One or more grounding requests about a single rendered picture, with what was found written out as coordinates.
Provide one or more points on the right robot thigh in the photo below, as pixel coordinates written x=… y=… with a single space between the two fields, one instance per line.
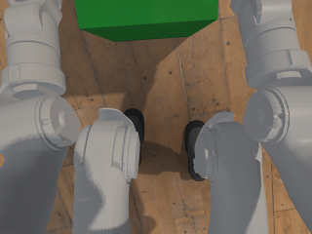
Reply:
x=238 y=202

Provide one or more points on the left robot thigh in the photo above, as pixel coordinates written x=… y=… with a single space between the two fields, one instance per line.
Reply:
x=102 y=182

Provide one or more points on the left robot upper arm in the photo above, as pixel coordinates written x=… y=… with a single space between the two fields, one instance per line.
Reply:
x=35 y=134

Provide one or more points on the right robot forearm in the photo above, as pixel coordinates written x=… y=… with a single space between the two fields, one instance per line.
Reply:
x=270 y=42

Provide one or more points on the carton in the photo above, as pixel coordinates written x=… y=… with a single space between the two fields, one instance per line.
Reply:
x=133 y=20

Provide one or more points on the robot thigh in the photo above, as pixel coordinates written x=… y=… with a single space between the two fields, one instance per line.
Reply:
x=238 y=202
x=102 y=182

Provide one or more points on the right robot upper arm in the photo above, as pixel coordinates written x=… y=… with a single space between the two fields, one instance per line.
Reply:
x=280 y=118

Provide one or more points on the left robot forearm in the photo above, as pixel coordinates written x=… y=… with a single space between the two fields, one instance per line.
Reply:
x=32 y=51

